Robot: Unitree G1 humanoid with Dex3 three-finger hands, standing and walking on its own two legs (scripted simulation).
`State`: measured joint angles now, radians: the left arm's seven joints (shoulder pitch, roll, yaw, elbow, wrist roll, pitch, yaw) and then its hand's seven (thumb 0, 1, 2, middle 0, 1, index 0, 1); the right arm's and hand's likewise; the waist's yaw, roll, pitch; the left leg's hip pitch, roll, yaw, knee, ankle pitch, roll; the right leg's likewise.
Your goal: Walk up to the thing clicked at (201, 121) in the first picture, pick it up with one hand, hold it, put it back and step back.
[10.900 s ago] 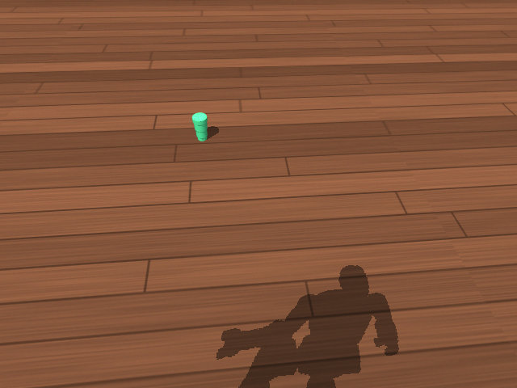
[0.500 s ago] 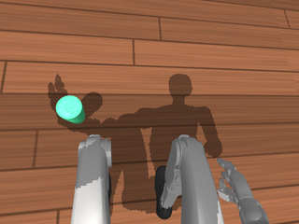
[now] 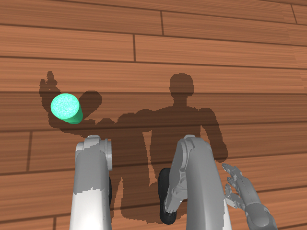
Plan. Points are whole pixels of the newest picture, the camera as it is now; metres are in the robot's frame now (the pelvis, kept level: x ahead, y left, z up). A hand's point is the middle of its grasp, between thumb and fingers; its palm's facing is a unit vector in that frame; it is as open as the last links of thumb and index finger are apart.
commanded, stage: go down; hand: left
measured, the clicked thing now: (70, 112) +0.43 +0.27 -0.31
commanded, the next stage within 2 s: approach in 0.04 s
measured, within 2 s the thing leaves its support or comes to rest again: neither
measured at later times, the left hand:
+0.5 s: hand out of the picture +0.34 +0.42 -0.10, palm faces +0.29 -0.96 +0.00, open 17.7 cm
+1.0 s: hand (48, 125) +0.37 +0.32 -0.26, palm faces +0.27 -0.96 +0.06, open 17.6 cm
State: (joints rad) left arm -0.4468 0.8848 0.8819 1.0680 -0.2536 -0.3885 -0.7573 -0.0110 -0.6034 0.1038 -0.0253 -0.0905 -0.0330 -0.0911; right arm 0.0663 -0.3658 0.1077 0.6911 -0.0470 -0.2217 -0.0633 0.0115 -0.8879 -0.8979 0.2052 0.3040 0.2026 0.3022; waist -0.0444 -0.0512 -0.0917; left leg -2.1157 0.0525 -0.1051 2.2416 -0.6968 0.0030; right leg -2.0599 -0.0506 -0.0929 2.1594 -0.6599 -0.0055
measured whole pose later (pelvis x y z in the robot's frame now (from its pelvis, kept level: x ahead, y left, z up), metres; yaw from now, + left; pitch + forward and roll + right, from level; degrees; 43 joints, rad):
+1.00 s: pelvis -0.02 +0.01 -0.11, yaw -8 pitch +14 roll -14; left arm -0.51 0.79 0.74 1.40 -0.28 -1.00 -0.47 -0.01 -0.61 0.07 -0.04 -0.13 -0.08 -0.11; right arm -0.15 -0.38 0.40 0.64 -0.28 -0.13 0.06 0.01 -0.90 -0.89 0.21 0.30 0.20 0.30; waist -0.17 -0.25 0.23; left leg -2.22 0.05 -0.29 2.65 -0.72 0.01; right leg -2.10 0.00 -0.21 2.43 -0.60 0.03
